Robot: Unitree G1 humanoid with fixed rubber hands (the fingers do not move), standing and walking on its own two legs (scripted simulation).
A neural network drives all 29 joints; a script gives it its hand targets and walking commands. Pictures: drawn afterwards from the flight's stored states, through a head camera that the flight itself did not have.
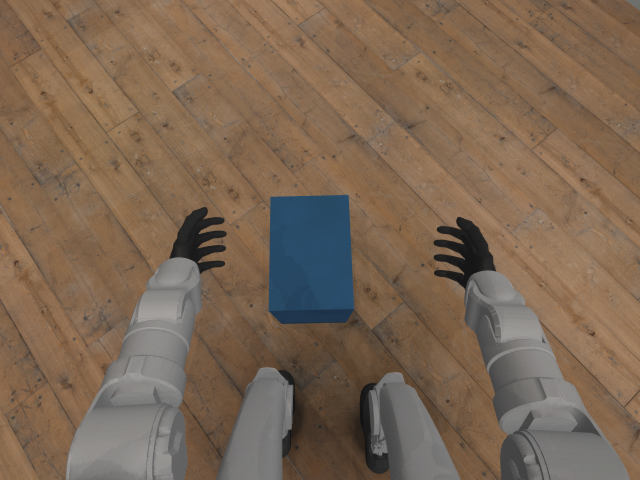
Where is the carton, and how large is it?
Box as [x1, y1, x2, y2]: [269, 195, 353, 323]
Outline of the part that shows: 348,195 270,197 269,311 281,323 341,322 346,321 353,309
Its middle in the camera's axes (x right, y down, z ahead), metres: -0.02 +0.05 +0.97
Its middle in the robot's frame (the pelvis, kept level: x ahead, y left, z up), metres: +0.49 +0.04 -0.54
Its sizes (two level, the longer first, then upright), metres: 0.257 0.177 0.273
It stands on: the floor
